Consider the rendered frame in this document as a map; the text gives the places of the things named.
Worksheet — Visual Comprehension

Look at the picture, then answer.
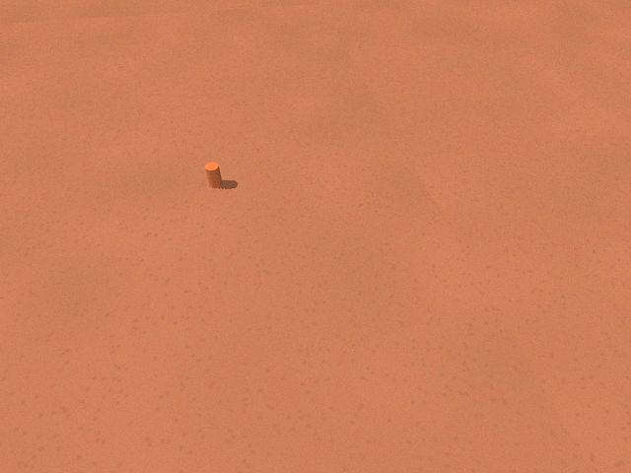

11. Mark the can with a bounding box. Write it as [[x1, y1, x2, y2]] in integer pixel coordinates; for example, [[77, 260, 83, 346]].
[[205, 162, 223, 188]]

